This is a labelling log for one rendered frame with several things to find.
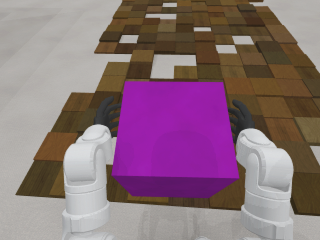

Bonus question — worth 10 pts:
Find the robot left hand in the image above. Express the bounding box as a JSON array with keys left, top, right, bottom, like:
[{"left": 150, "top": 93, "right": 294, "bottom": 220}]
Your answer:
[{"left": 93, "top": 96, "right": 122, "bottom": 138}]

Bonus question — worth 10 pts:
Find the right robot forearm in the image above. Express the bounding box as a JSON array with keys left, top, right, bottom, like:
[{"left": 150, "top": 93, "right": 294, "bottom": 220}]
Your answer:
[{"left": 236, "top": 128, "right": 294, "bottom": 240}]

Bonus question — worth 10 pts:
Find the carton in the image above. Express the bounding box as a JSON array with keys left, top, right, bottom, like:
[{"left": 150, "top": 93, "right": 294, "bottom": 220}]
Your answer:
[{"left": 111, "top": 81, "right": 239, "bottom": 198}]

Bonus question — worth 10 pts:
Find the robot right hand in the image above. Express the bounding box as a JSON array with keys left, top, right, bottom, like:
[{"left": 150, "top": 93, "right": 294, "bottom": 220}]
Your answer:
[{"left": 227, "top": 99, "right": 255, "bottom": 145}]

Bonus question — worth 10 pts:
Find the left robot forearm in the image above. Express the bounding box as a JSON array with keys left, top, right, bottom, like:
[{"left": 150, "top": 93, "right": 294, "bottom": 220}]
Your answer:
[{"left": 61, "top": 124, "right": 113, "bottom": 240}]

